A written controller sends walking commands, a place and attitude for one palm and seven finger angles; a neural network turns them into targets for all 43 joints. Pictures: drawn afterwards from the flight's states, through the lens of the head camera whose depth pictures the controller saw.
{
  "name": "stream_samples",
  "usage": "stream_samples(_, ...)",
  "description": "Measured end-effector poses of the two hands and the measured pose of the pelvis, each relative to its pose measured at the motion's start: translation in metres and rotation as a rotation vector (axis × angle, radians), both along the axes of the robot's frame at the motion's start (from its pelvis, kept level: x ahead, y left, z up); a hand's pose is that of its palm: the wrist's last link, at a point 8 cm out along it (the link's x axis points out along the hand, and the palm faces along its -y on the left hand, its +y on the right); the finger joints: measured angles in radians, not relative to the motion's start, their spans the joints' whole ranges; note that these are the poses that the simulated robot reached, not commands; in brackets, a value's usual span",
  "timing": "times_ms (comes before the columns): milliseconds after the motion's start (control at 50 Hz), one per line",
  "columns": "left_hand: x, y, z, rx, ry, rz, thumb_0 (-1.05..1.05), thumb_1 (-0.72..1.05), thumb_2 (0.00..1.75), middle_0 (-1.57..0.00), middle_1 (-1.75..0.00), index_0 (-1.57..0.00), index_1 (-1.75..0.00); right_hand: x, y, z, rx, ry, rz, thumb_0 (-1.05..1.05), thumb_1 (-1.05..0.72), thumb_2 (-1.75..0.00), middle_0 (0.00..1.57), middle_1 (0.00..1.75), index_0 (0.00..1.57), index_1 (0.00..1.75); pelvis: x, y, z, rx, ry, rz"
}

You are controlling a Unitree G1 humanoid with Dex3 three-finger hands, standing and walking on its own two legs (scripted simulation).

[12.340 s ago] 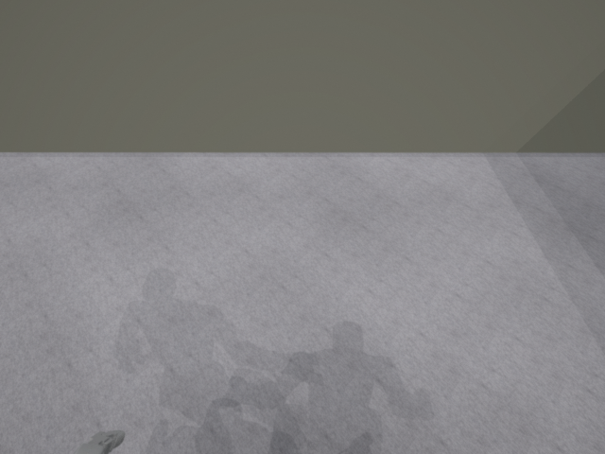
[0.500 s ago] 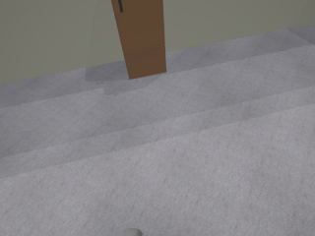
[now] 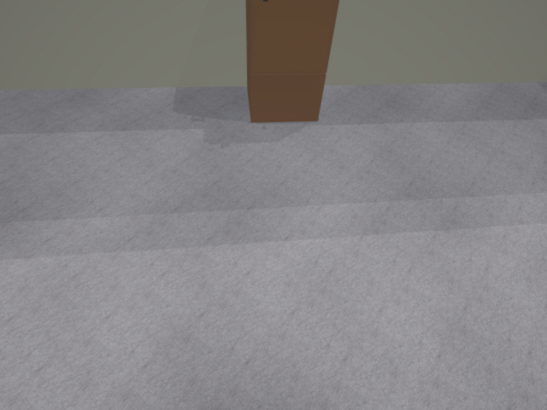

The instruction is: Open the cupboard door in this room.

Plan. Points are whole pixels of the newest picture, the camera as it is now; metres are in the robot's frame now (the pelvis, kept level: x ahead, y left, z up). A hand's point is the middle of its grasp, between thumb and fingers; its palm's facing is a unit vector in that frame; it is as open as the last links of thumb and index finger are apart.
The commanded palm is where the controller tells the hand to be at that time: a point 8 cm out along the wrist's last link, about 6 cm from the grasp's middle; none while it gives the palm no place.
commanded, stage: turn or walk to find it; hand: left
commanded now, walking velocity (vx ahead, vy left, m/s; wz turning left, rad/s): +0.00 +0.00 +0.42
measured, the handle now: out of the picture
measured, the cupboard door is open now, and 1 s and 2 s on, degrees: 0 0 0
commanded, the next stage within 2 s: stand and wait in 1.08 s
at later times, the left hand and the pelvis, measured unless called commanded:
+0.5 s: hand out of the picture -0.01 +0.14 -0.15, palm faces +0.22 -0.93 -0.28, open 7.3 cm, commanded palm none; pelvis -0.03 -0.06 +0.00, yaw +12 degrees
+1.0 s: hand out of the picture -0.11 +0.20 -0.17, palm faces +0.45 -0.86 -0.23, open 7.3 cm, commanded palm none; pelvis -0.07 -0.01 +0.00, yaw +24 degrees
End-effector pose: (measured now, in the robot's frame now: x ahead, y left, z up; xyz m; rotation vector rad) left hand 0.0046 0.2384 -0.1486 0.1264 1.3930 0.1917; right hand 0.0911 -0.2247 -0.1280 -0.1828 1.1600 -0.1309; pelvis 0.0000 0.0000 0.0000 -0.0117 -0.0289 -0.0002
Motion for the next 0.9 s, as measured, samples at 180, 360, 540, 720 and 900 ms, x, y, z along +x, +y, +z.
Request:
stream_samples(180, 0.056, -0.012, 0.021, 0.081, -0.205, -0.026, 0.00, 0.91, 0.90, -0.20, -0.30, -0.20, -0.30, -0.045, -0.035, -0.023, 0.028, 0.101, -0.015, 0.00, -0.92, -0.90, 0.20, 0.30, 0.20, 0.30, -0.014, -0.025, -0.006, 0.036, 0.011, 0.057)
stream_samples(360, 0.019, -0.044, 0.040, 0.127, -0.219, 0.041, 0.00, 0.91, 0.90, -0.20, -0.30, -0.20, -0.30, -0.072, -0.075, -0.035, 0.052, 0.214, 0.025, 0.01, -0.91, -0.90, 0.20, 0.30, 0.20, 0.30, -0.026, -0.056, -0.002, 0.064, 0.005, 0.148)
stream_samples(540, -0.046, -0.059, 0.032, 0.101, -0.126, 0.166, 0.01, 0.92, 0.90, -0.20, -0.30, -0.21, -0.30, -0.063, -0.082, -0.028, 0.014, 0.259, 0.128, 0.01, -0.91, -0.90, 0.20, 0.30, 0.20, 0.30, -0.034, -0.061, 0.001, 0.059, 0.021, 0.238)
stream_samples(720, -0.126, -0.041, 0.004, 0.052, -0.034, 0.307, 0.01, 0.91, 0.90, -0.20, -0.30, -0.21, -0.30, 0.002, -0.033, -0.016, -0.036, 0.112, 0.299, 0.01, -0.92, -0.90, 0.19, 0.30, 0.20, 0.30, -0.053, -0.039, -0.009, 0.023, 0.028, 0.323)
stream_samples(900, -0.159, -0.008, -0.005, 0.026, -0.005, 0.393, 0.01, 0.91, 0.90, -0.20, -0.30, -0.20, -0.30, 0.026, 0.022, 0.009, -0.055, -0.021, 0.409, 0.01, -0.91, -0.90, 0.20, 0.30, 0.20, 0.30, -0.067, -0.014, -0.005, -0.008, 0.022, 0.387)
